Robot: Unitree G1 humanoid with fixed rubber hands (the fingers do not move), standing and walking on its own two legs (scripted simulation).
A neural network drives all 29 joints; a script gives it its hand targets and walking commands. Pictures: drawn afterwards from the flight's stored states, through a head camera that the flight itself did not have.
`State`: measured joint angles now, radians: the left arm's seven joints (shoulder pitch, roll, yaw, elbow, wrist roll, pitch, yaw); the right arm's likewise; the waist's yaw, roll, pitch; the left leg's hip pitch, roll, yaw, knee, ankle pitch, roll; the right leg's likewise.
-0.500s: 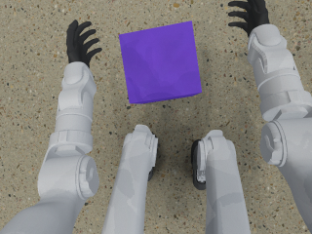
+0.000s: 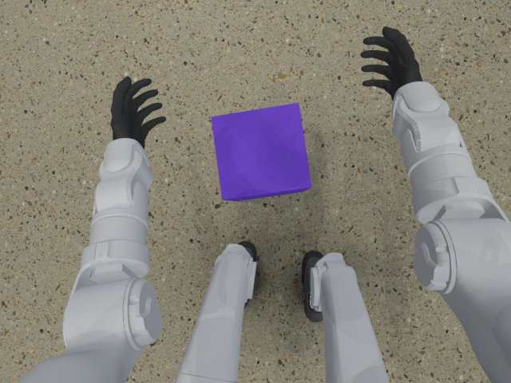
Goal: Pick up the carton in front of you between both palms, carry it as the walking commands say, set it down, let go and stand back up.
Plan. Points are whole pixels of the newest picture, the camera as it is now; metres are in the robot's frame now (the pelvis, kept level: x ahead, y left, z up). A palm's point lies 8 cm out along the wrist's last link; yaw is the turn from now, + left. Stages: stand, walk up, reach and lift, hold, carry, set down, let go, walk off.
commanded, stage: let go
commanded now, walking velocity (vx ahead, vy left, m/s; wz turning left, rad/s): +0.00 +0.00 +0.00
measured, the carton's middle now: (262, 159) +0.46 +0.07 -0.49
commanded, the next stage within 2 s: stand in 1.30 s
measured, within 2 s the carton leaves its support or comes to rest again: neither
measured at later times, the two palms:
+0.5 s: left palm (53, 203) +0.33 +0.26 +0.03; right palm (484, 183) +0.37 -0.18 +0.02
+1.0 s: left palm (35, 283) +0.26 +0.23 +0.09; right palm out of the picture +0.25 -0.24 +0.09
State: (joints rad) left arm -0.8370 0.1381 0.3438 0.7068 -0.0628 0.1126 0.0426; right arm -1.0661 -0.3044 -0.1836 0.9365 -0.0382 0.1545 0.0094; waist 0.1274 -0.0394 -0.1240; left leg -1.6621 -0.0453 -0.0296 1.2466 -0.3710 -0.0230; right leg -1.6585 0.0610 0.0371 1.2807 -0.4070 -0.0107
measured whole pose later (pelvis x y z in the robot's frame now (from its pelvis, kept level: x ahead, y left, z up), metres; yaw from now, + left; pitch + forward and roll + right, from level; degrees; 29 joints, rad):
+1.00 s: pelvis +0.10 -0.01 +0.16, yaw +0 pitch -1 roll +0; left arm 0.22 0.22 0.04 0.44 0.00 0.09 -0.08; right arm 0.24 -0.21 -0.04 0.43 0.00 0.08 0.06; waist 0.00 -0.01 0.05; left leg -0.16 -0.02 -0.07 0.43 -0.26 -0.01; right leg -0.14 0.05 0.04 0.43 -0.28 -0.03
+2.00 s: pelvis +0.10 +0.03 +0.16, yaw -1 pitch -1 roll +0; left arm 0.17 0.35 0.02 0.80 0.03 0.00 0.03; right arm 0.15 -0.34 -0.03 0.82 -0.03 0.00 -0.02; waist 0.00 -0.03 0.01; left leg -0.15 -0.05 -0.03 0.46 -0.29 0.04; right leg -0.13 0.01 0.07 0.45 -0.30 0.01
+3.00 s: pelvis +0.08 +0.02 +0.16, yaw -1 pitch -3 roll +0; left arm 0.13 0.39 0.00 1.00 0.02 -0.01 0.01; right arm 0.12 -0.38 -0.01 1.02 -0.01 -0.01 -0.01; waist 0.00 -0.02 0.03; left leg -0.11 -0.04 -0.04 0.35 -0.19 0.02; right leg -0.08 0.02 0.07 0.33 -0.20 0.00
